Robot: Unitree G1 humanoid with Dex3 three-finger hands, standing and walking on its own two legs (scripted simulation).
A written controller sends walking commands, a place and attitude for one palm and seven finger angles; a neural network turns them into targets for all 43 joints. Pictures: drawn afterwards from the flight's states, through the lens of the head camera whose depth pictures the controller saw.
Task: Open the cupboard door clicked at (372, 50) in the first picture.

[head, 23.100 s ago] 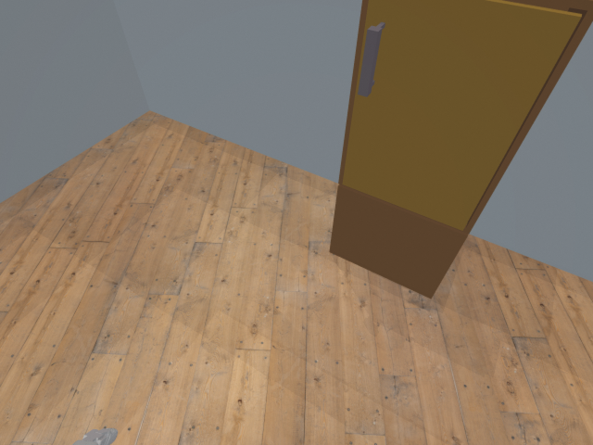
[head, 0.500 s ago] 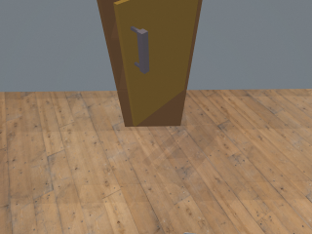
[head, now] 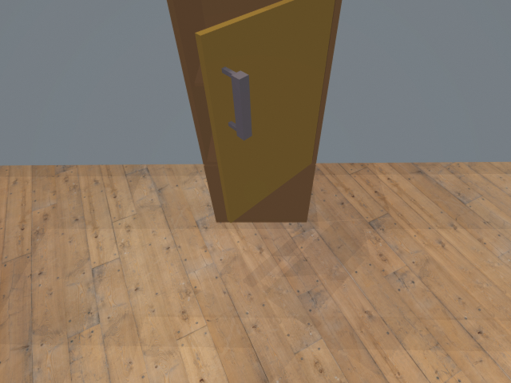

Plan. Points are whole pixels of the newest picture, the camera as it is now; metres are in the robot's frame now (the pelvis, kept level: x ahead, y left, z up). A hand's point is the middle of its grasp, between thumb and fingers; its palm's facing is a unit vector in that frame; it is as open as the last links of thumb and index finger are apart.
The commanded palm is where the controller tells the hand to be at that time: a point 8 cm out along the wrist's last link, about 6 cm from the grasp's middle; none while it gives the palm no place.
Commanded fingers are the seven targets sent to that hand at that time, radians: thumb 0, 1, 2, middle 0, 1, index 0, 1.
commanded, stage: let the arm hang, fingers relaxed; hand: left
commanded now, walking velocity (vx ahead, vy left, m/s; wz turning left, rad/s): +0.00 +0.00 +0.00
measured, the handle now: (235, 103) +0.65 +0.08 +0.09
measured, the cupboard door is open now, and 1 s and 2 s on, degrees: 44 44 44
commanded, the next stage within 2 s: look to check the result in 0.30 s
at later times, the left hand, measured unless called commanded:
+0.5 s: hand out of the picture +0.09 +0.22 -0.16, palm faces -0.01 -0.95 -0.30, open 7.4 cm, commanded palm none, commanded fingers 0.00 0.90 0.90 -0.20 -0.30 -0.20 -0.30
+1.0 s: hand out of the picture +0.12 +0.22 -0.15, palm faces -0.02 -0.95 -0.32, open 7.4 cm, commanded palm none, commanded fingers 0.00 0.90 0.90 -0.20 -0.30 -0.20 -0.30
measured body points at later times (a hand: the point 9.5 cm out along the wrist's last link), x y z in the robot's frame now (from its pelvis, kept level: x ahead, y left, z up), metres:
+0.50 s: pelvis +0.03 +0.00 +0.00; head +0.05 -0.02 +0.45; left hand +0.09 +0.27 -0.13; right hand +0.07 -0.27 -0.15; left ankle +0.01 +0.13 -0.74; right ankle +0.04 -0.09 -0.74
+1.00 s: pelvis +0.04 -0.01 +0.01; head +0.06 -0.02 +0.45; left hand +0.12 +0.27 -0.13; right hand +0.10 -0.28 -0.15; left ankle +0.01 +0.13 -0.74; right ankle +0.04 -0.09 -0.74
